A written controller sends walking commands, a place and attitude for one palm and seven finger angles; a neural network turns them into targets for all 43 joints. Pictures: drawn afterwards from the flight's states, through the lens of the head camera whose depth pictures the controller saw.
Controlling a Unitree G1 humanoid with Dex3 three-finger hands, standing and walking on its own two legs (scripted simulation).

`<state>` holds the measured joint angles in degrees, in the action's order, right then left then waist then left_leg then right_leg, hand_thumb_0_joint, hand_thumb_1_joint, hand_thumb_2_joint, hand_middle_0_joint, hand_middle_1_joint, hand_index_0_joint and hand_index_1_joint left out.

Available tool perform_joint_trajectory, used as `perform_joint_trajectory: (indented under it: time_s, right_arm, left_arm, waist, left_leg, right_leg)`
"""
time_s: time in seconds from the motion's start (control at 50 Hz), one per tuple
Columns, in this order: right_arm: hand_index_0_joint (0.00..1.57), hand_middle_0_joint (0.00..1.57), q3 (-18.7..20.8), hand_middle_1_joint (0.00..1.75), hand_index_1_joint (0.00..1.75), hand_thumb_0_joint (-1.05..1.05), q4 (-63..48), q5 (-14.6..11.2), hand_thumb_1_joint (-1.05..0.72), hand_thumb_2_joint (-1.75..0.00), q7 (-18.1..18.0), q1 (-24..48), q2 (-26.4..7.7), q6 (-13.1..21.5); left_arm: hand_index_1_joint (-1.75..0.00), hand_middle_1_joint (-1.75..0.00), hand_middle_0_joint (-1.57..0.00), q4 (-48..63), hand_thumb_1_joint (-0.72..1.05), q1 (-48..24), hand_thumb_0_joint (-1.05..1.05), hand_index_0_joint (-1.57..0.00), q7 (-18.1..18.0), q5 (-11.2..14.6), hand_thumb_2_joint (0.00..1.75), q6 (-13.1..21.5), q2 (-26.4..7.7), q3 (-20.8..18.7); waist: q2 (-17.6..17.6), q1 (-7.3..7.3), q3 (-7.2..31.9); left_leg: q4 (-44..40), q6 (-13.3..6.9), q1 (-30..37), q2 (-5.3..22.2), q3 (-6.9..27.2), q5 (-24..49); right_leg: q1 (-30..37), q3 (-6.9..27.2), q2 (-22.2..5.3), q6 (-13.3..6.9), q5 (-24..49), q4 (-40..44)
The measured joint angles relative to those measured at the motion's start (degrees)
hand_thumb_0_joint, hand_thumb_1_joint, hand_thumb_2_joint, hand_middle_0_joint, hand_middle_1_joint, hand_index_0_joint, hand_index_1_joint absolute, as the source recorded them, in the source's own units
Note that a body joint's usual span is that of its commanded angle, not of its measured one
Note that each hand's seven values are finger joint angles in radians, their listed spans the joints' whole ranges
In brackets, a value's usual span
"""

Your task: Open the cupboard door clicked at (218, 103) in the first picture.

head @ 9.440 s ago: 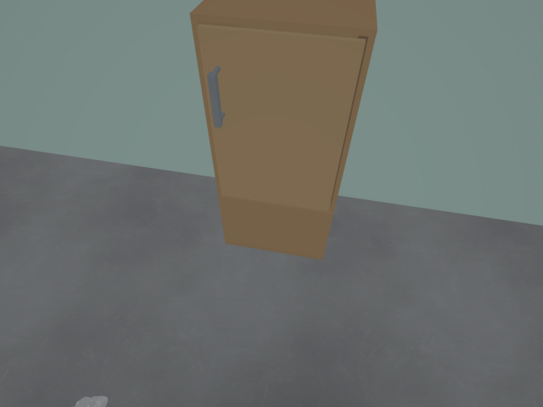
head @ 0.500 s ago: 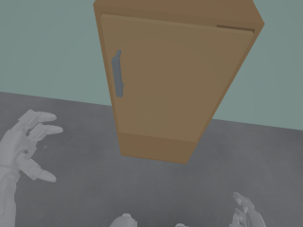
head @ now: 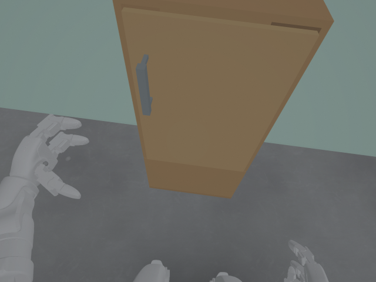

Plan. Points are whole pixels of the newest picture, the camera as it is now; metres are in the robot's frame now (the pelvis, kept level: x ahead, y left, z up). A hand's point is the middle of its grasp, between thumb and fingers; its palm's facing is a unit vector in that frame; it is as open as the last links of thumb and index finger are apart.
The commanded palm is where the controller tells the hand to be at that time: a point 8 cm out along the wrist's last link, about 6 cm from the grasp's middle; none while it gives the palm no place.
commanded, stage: move the hooked fingers beside the handle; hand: left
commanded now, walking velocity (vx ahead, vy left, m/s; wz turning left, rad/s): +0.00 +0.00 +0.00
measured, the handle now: (146, 86) +0.56 +0.14 +0.06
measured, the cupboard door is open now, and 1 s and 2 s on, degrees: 0 0 0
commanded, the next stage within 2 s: none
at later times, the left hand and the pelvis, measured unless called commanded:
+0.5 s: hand (89, 132) +0.40 +0.24 +0.07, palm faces -0.08 -1.00 -0.01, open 14.0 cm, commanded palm +0.38 +0.29 +0.07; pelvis +0.01 +0.00 +0.00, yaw -1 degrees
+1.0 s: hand (107, 109) +0.47 +0.22 +0.06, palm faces -0.07 -1.00 -0.01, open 14.0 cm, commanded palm +0.46 +0.27 +0.06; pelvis +0.00 +0.00 -0.01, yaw -2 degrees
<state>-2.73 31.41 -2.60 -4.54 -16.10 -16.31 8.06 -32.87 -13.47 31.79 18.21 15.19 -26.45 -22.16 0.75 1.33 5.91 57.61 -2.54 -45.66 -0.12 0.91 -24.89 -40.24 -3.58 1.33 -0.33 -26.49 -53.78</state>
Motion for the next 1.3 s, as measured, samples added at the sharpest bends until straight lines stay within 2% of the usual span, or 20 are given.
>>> perform_joint_trajectory:
  time_s: [0.14, 0.24, 0.36, 0.52, 0.7, 0.82, 0.98, 1.08, 1.3]
  right_arm:
    - [0.20, 0.21, 0.39, 0.30, 0.30, 0.01, -0.36, 0.05, -0.90, -0.90, 0.75, -1.72, 0.10, -2.04]
    - [0.20, 0.21, 0.86, 0.30, 0.30, 0.01, 0.11, 0.01, -0.90, -0.90, 1.01, -3.13, -0.13, -3.25]
    - [0.20, 0.21, 1.20, 0.30, 0.30, 0.01, 1.46, 0.00, -0.90, -0.90, 1.05, -3.55, -0.24, -4.35]
    - [0.20, 0.21, 1.18, 0.30, 0.30, 0.01, 1.85, 0.30, -0.90, -0.90, 1.38, -2.81, 0.31, -5.61]
    - [0.20, 0.21, 0.77, 0.30, 0.30, 0.01, 1.73, 0.50, -0.90, -0.90, 1.77, -3.11, 0.48, -7.17]
    - [0.20, 0.21, 0.82, 0.30, 0.30, 0.00, 3.22, 0.65, -0.90, -0.90, 1.75, -3.59, 0.12, -8.18]
    - [0.20, 0.21, 0.75, 0.30, 0.30, 0.00, 4.07, 1.13, -0.90, -0.90, 1.92, -4.51, -0.05, -9.29]
    - [0.20, 0.21, 0.49, 0.30, 0.30, 0.00, 4.03, 1.38, -0.90, -0.90, 2.14, -5.36, 0.04, -10.09]
    - [0.20, 0.21, 0.10, 0.30, 0.30, 0.00, 4.32, 2.00, -0.90, -0.90, 2.59, -7.26, 0.09, -11.57]
  left_arm:
    - [-1.20, -1.20, -0.30, -3.40, -0.50, -2.43, -0.01, -0.30, -1.08, -0.60, 0.30, 0.06, -1.12, -1.85]
    - [-1.20, -1.20, -0.30, -5.91, -0.50, -4.06, -0.01, -0.30, -1.06, -0.66, 0.30, 1.04, -1.81, -2.52]
    - [-1.20, -1.20, -0.30, -8.98, -0.50, -7.58, -0.01, -0.30, -1.25, -1.44, 0.30, 2.14, -1.51, -1.46]
    - [-1.20, -1.20, -0.30, -12.59, -0.50, -12.34, -0.01, -0.30, -3.29, -3.54, 0.30, 3.08, -0.94, -0.88]
    - [-1.20, -1.20, -0.30, -20.48, -0.50, -18.90, -0.01, -0.30, -4.37, -5.43, 0.30, 4.48, -3.24, -1.47]
    - [-1.20, -1.20, -0.30, -25.40, -0.50, -24.39, -0.01, -0.30, -4.53, -6.49, 0.30, 5.87, -4.23, -0.46]
    - [-1.20, -1.20, -0.30, -29.72, -0.50, -30.18, -0.01, -0.30, -6.56, -8.64, 0.30, 6.13, -5.59, -0.92]
    - [-1.20, -1.20, -0.30, -31.93, -0.50, -32.79, -0.01, -0.30, -7.43, -9.88, 0.30, 5.88, -7.49, -2.61]
    - [-1.20, -1.20, -0.30, -35.65, -0.50, -38.10, -0.01, -0.30, -8.36, -11.39, 0.30, 5.15, -10.28, -2.90]
  waist:
    - [-0.13, 1.48, 0.50]
    - [0.01, 1.68, 0.68]
    - [0.02, 1.71, 0.71]
    - [-0.13, 2.58, 0.89]
    - [-0.26, 3.45, 0.90]
    - [-0.29, 3.93, 0.73]
    - [-0.24, 5.72, 0.42]
    - [-0.18, 7.08, 0.41]
    - [0.33, 8.56, 0.28]
  left_leg:
    - [-0.61, 0.08, -0.09, 0.63, -1.00, -0.24]
    - [-0.54, 0.08, -0.60, 0.78, -1.19, -0.48]
    - [-0.10, 0.07, -1.68, 0.64, -0.97, -0.58]
    - [0.14, 0.08, -2.50, 0.76, -1.22, -0.55]
    - [1.11, 0.13, -4.24, 1.01, -1.19, -0.57]
    - [2.44, 0.14, -6.51, 0.96, -0.83, -0.65]
    - [3.70, 0.09, -9.21, 1.24, -0.94, -0.83]
    - [4.26, 0.05, -10.48, 1.68, -1.19, -1.10]
    - [5.09, -0.04, -12.81, 1.99, -1.07, -1.50]
  right_leg:
    - [-0.69, 1.08, 0.55, -0.04, 0.11, 0.34]
    - [-1.29, 1.28, 0.69, -0.04, -0.03, 0.27]
    - [-2.25, 1.05, 0.56, -0.03, -0.24, -0.15]
    - [-3.25, 1.31, 0.65, -0.03, -0.17, -0.53]
    - [-5.01, 1.28, 0.89, -0.11, -0.15, -1.49]
    - [-7.08, 0.88, 0.84, -0.13, -0.32, -2.69]
    - [-9.84, 0.99, 1.08, -0.09, -0.35, -3.87]
    - [-11.21, 1.27, 1.48, -0.06, -0.32, -4.23]
    - [-13.32, 1.18, 1.81, 0.04, -0.39, -4.49]
